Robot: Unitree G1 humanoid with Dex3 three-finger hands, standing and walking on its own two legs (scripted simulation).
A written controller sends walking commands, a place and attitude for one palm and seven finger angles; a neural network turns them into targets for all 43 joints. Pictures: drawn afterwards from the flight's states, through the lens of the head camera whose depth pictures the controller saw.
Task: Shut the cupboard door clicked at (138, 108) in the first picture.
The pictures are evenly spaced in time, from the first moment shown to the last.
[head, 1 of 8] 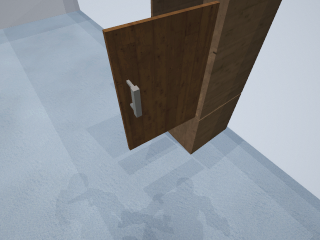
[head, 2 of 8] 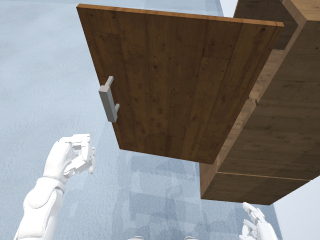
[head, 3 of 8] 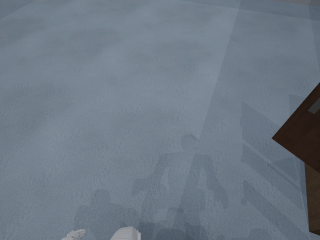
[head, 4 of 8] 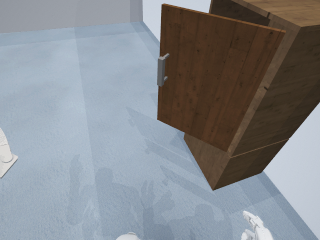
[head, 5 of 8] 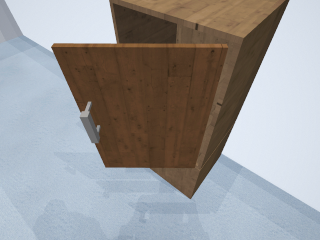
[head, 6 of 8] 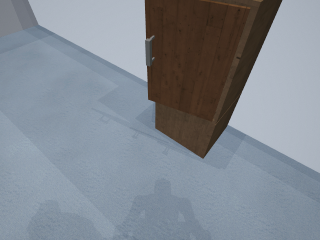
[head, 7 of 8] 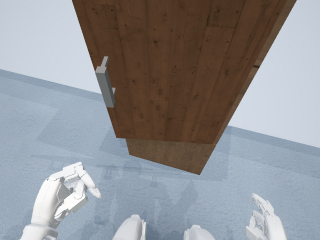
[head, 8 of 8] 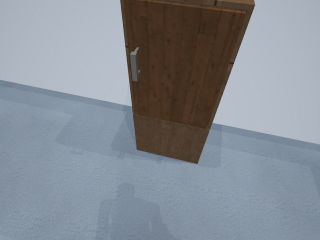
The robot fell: no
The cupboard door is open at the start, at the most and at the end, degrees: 85 85 0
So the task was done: yes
